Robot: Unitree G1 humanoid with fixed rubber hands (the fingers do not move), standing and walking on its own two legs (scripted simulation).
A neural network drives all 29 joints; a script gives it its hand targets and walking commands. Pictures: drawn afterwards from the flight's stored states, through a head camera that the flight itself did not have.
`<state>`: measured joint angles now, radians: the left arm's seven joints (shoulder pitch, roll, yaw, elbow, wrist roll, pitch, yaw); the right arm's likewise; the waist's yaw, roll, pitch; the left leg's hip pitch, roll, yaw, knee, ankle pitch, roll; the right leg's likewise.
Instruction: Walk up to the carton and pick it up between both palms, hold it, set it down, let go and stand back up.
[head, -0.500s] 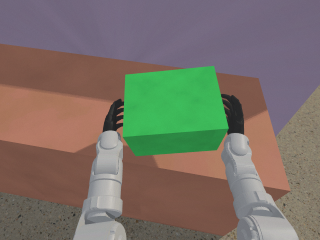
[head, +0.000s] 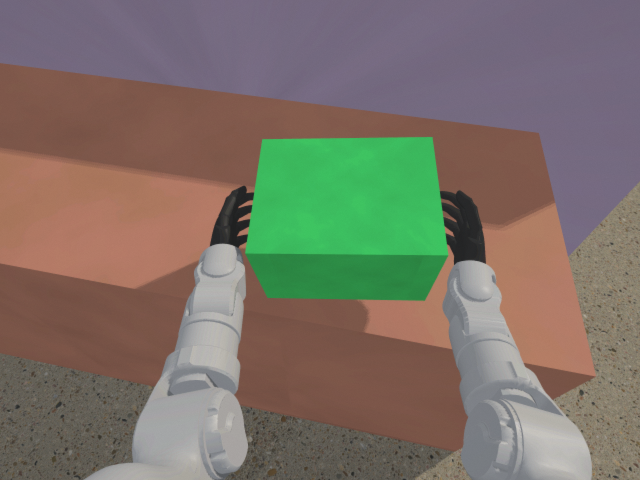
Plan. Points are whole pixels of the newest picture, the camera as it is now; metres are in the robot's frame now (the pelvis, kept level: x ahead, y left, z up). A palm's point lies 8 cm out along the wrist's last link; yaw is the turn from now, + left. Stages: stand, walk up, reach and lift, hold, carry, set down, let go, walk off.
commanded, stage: set down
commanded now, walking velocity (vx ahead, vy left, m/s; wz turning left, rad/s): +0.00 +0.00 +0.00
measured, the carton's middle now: (345, 221) +0.43 +0.02 +0.05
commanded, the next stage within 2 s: let go in 1.60 s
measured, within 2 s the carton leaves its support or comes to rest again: rests again in 1.40 s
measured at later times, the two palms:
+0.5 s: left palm (240, 254) +0.40 +0.17 +0.00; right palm (456, 256) +0.41 -0.15 +0.02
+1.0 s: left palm (231, 266) +0.38 +0.18 +0.00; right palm (452, 281) +0.37 -0.14 +0.00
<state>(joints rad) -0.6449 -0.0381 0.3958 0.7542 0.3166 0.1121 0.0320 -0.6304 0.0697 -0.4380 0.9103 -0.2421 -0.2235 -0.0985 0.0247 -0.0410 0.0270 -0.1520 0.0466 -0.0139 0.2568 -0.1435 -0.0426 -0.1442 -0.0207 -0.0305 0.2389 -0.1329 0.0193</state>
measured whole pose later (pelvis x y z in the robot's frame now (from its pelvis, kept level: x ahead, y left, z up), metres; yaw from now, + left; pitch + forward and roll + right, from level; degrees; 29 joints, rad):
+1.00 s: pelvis -0.01 +0.01 -0.01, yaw -1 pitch +14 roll -1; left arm -0.78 0.06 0.36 1.29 0.13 -0.36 0.11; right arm -0.69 0.04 -0.49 1.11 -0.33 -0.35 -0.12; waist 0.04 0.00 -0.10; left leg -0.47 0.05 0.00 0.37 -0.15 -0.03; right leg -0.45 -0.01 -0.01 0.30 -0.10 0.02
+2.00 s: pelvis +0.00 +0.01 -0.01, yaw -2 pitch +19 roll -1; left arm -0.79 0.12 0.32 1.29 0.12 -0.41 0.07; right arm -0.75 -0.05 -0.30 1.23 -0.17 -0.41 -0.08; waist 0.02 0.00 -0.13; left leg -0.57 0.07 0.01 0.42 -0.18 -0.04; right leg -0.54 0.00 0.00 0.33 -0.12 0.02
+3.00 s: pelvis -0.03 +0.01 -0.02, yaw -1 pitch +5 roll +0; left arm -0.46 0.28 0.00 0.91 -0.02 -0.02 0.04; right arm -0.47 -0.21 -0.01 0.91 0.02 -0.03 -0.03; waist 0.00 -0.03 -0.09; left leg -0.39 0.04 0.00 0.52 -0.23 -0.03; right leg -0.38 -0.03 -0.01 0.50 -0.21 0.03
